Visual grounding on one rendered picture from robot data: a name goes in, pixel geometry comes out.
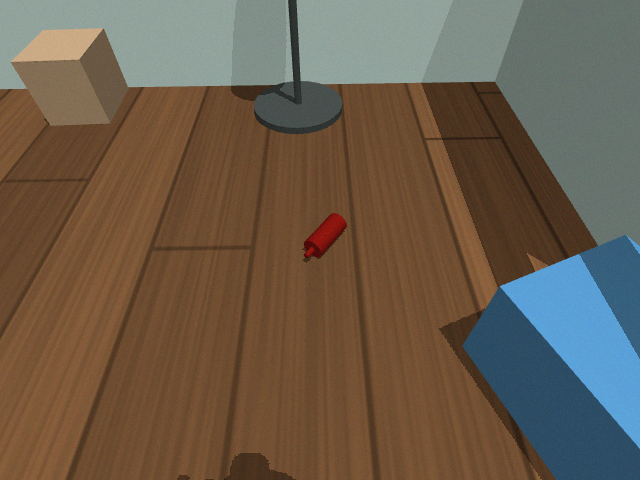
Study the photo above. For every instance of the coat stand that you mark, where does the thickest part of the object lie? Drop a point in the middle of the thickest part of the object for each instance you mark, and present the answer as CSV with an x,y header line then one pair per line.
x,y
297,107

